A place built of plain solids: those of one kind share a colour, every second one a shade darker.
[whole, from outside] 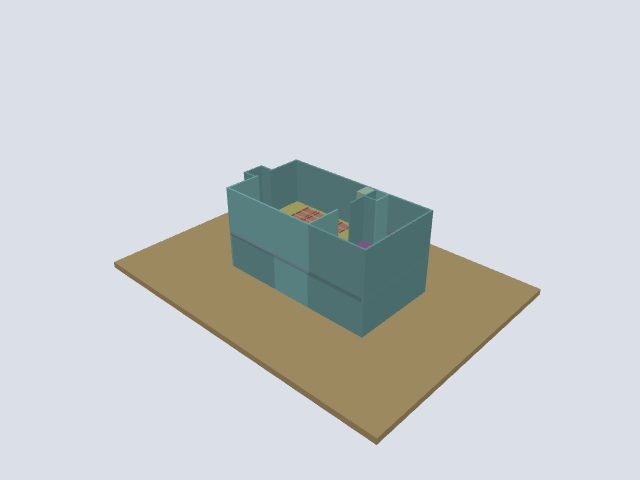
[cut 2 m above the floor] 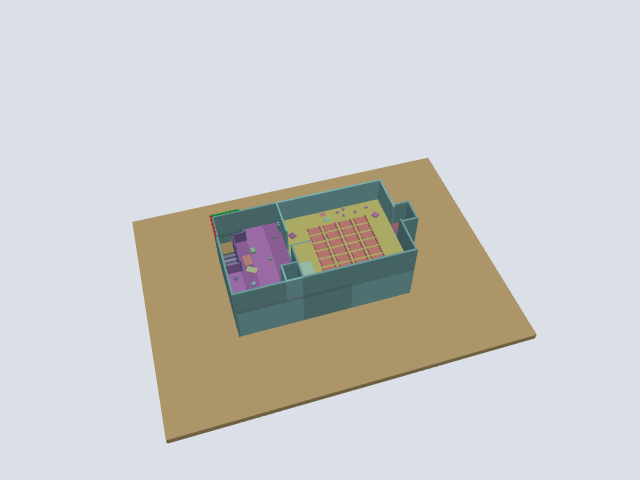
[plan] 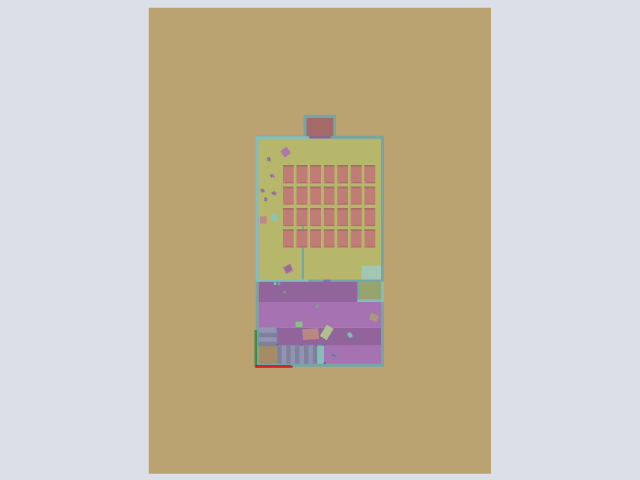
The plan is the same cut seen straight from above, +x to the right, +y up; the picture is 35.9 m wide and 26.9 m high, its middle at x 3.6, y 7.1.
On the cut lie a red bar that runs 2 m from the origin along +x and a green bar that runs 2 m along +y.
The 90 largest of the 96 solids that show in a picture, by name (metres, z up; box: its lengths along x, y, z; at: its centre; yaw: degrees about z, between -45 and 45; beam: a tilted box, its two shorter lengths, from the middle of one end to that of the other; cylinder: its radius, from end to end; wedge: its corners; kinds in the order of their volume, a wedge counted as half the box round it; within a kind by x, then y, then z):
{
 "under_1": {"box": [19.18, 26.12, 0.5], "at": [3.59, 7.06, -0.33]},
 "wall_1": {"box": [0.16, 4.6, 6.85], "at": [0.08, 2.46, 3.12]},
 "wall_2": {"box": [0.16, 3.31, 2.97], "at": [0.08, 6.54, 1.19]},
 "wall_3": {"box": [0.16, 7.89, 3.58], "at": [0.08, 8.84, 4.76]},
 "wall_4": {"box": [0.16, 4.45, 2.97], "at": [0.08, 10.55, 1.19]},
 "wall_5": {"box": [1.48, 0.13, 2.97], "at": [0.74, 4.83, 1.19]},
 "wall_6": {"box": [2.96, 0.13, 3.58], "at": [1.48, 4.83, 4.76]},
 "wall_7": {"box": [2.99, 0.13, 3.58], "at": [1.5, 12.85, 4.76]},
 "wall_8": {"box": [0.16, 1.02, 6.85], "at": [2.76, 13.45, 3.12]},
 "wall_9": {"box": [7.18, 0.16, 6.85], "at": [3.59, 0.08, 3.12]},
 "wall_10": {"box": [7.18, 0.13, 2.97], "at": [3.59, 8.27, 1.19]},
 "wall_11": {"box": [1.82, 0.16, 6.85], "at": [3.59, 14.04, 3.12]},
 "wall_12": {"box": [0.16, 1.02, 6.85], "at": [4.42, 13.45, 3.12]},
 "wall_13": {"box": [2.99, 0.13, 3.58], "at": [5.68, 12.85, 4.76]},
 "wall_14": {"box": [2.97, 0.13, 3.58], "at": [5.7, 4.83, 4.76]},
 "wall_15": {"box": [0.13, 1.0, 3.58], "at": [5.75, 4.26, 4.76]},
 "wall_16": {"box": [1.49, 0.13, 3.58], "at": [6.43, 3.69, 4.76]},
 "wall_17": {"box": [0.16, 3.47, 3.58], "at": [7.1, 1.9, 4.76]},
 "wall_18": {"box": [0.16, 4.6, 2.97], "at": [7.1, 2.46, 1.19]},
 "wall_19": {"box": [0.16, 1.0, 3.58], "at": [7.1, 4.26, 4.76]},
 "wall_20": {"box": [0.16, 3.31, 2.97], "at": [7.1, 6.54, 1.19]},
 "wall_21": {"box": [0.16, 7.89, 3.58], "at": [7.1, 8.84, 4.76]},
 "wall_22": {"box": [0.16, 4.45, 2.97], "at": [7.1, 10.55, 1.19]},
 "stair_1": {"box": [1.02, 1.02, 2.48], "at": [0.67, 1.66, 0.94]},
 "stair_2": {"box": [1.02, 0.78, 2.68], "at": [0.67, 1.79, 1.04]},
 "stair_3": {"box": [1.02, 0.53, 2.87], "at": [0.67, 1.91, 1.14]},
 "stair_4": {"box": [1.02, 0.28, 3.07], "at": [0.67, 2.04, 1.24]},
 "stair_5": {"box": [0.28, 1.02, 2.08], "at": [1.32, 0.67, 0.74]},
 "stair_6": {"box": [0.53, 1.02, 1.88], "at": [1.44, 0.67, 0.64]},
 "stair_7": {"box": [0.78, 1.02, 1.69], "at": [1.57, 0.67, 0.54]},
 "stair_8": {"box": [1.02, 1.02, 1.49], "at": [1.69, 0.67, 0.44]},
 "stair_9": {"box": [1.27, 1.02, 1.29], "at": [1.82, 0.67, 0.34]},
 "stair_10": {"box": [1.52, 1.02, 1.09], "at": [1.94, 0.67, 0.25]},
 "stair_11": {"box": [1.77, 1.02, 0.89], "at": [2.07, 0.67, 0.15]},
 "stair_12": {"box": [2.02, 1.02, 0.7], "at": [2.19, 0.67, 0.05]},
 "stair_13": {"box": [2.27, 1.02, 0.5], "at": [2.31, 0.67, -0.05]},
 "upper_floor_main_hall_1": {"box": [6.86, 7.89, 0.16], "at": [3.59, 8.84, 2.89]},
 "upper_floor_upper_vestibule_1": {"box": [5.53, 1.13, 0.16], "at": [2.92, 4.2, 2.89]},
 "upper_floor_upper_vestibule_2": {"box": [6.86, 1.46, 0.16], "at": [3.59, 2.9, 2.89]},
 "upper_floor_upper_vestibule_3": {"box": [5.84, 1.0, 0.16], "at": [4.1, 1.68, 2.89]},
 "upper_floor_upper_vestibule_4": {"box": [3.19, 1.02, 0.16], "at": [5.42, 0.67, 2.89]},
 "fixture_stove_main_hall_1": {"box": [1.09, 0.77, 3.63], "at": [6.47, 5.28, 4.74]},
 "stair_landing_1": {"box": [1.02, 1.02, 2.28], "at": [0.67, 0.67, 0.84]},
 "floor_vestibule_1": {"box": [3.6, 1.02, 0.5], "at": [5.22, 0.67, -0.25]},
 "wall_band_1": {"box": [0.16, 4.6, 0.31], "at": [0.08, 2.46, 2.81]},
 "wall_band_2": {"box": [0.16, 3.31, 0.31], "at": [0.08, 6.54, 2.81]},
 "wall_band_3": {"box": [0.16, 4.45, 0.31], "at": [0.08, 10.55, 2.81]},
 "wall_band_4": {"box": [0.13, 3.31, 0.31], "at": [2.65, 6.54, 2.81]},
 "wall_band_5": {"box": [1.45, 0.13, 0.31], "at": [3.06, 4.83, 2.81]},
 "wall_band_6": {"box": [7.18, 0.16, 0.31], "at": [3.59, 0.08, 2.81]},
 "wall_band_7": {"box": [0.16, 4.6, 0.31], "at": [7.1, 2.46, 2.81]},
 "wall_band_8": {"box": [0.16, 3.31, 0.31], "at": [7.1, 6.54, 2.81]},
 "wall_band_9": {"box": [0.16, 4.45, 0.31], "at": [7.1, 10.55, 2.81]},
 "yoga_mat_1": {"box": [0.61, 0.97, 0.08], "at": [1.83, 7.15, 2.94]},
 "yoga_mat_2": {"box": [0.61, 0.97, 0.08], "at": [1.83, 8.35, 2.94]},
 "yoga_mat_3": {"box": [0.61, 0.97, 0.08], "at": [1.83, 9.55, 2.94]},
 "yoga_mat_4": {"box": [0.61, 0.97, 0.08], "at": [1.83, 10.75, 2.94]},
 "yoga_mat_5": {"box": [0.61, 0.97, 0.08], "at": [2.59, 7.15, 2.94]},
 "yoga_mat_6": {"box": [0.61, 0.97, 0.08], "at": [2.59, 8.35, 2.94]},
 "yoga_mat_7": {"box": [0.61, 0.97, 0.08], "at": [2.59, 9.55, 2.94]},
 "yoga_mat_8": {"box": [0.61, 0.97, 0.08], "at": [2.59, 10.75, 2.94]},
 "yoga_mat_9": {"box": [0.61, 0.97, 0.08], "at": [3.35, 7.15, 2.94]},
 "yoga_mat_10": {"box": [0.61, 0.97, 0.08], "at": [3.35, 8.35, 2.94]},
 "yoga_mat_11": {"box": [0.61, 0.97, 0.08], "at": [3.35, 9.55, 2.94]},
 "yoga_mat_12": {"box": [0.61, 0.97, 0.08], "at": [3.35, 10.75, 2.94]},
 "yoga_mat_13": {"box": [0.61, 0.97, 0.08], "at": [4.11, 7.15, 2.94]},
 "yoga_mat_14": {"box": [0.61, 0.97, 0.08], "at": [4.11, 8.35, 2.94]},
 "yoga_mat_15": {"box": [0.61, 0.97, 0.08], "at": [4.11, 9.55, 2.94]},
 "yoga_mat_16": {"box": [0.61, 0.97, 0.08], "at": [4.11, 10.75, 2.94]},
 "yoga_mat_17": {"box": [0.61, 0.97, 0.08], "at": [4.87, 7.15, 2.94]},
 "yoga_mat_18": {"box": [0.61, 0.97, 0.08], "at": [4.87, 8.35, 2.94]},
 "yoga_mat_19": {"box": [0.61, 0.97, 0.08], "at": [4.87, 9.55, 2.94]},
 "yoga_mat_20": {"box": [0.61, 0.97, 0.08], "at": [4.87, 10.75, 2.94]},
 "yoga_mat_21": {"box": [0.61, 0.97, 0.08], "at": [5.63, 7.15, 2.94]},
 "yoga_mat_22": {"box": [0.61, 0.97, 0.08], "at": [5.63, 8.35, 2.94]},
 "yoga_mat_23": {"box": [0.61, 0.97, 0.08], "at": [5.63, 9.55, 2.94]},
 "yoga_mat_24": {"box": [0.61, 0.97, 0.08], "at": [5.63, 10.75, 2.94]},
 "yoga_mat_25": {"box": [0.61, 0.97, 0.08], "at": [6.39, 7.15, 2.94]},
 "yoga_mat_26": {"box": [0.61, 0.97, 0.08], "at": [6.39, 8.35, 2.94]},
 "yoga_mat_27": {"box": [0.61, 0.97, 0.08], "at": [6.39, 9.55, 2.94]},
 "yoga_mat_28": {"box": [0.61, 0.97, 0.08], "at": [6.39, 10.75, 2.94]},
 "wall_foot_1": {"box": [0.16, 7.89, 0.17], "at": [0.08, 8.84, 2.9]},
 "wall_foot_2": {"box": [0.16, 3.47, 0.17], "at": [7.1, 1.9, 2.9]},
 "wall_foot_3": {"box": [0.16, 7.89, 0.17], "at": [7.1, 8.84, 2.9]},
 "stair_guard_1": {"box": [0.08, 1.0, 0.95], "at": [1.22, 1.68, 3.44]},
 "stair_guard_2": {"box": [2.65, 0.08, 0.95], "at": [2.5, 1.22, 3.44]},
 "stair_guard_3": {"box": [0.08, 1.02, 0.95], "at": [3.87, 0.67, 3.44]},
 "upper_floor_mihrab_1": {"box": [1.5, 1.05, 0.16], "at": [3.59, 13.44, 2.89]},
 "upper_floor_minaret_ladder_1": {"box": [1.2, 1.0, 0.16], "at": [6.42, 4.26, 2.89]},
 "stacking_chair_1": {"box": [0.44, 0.42, 0.67], "at": [6.62, 2.77, 3.31], "yaw": -19.7}
}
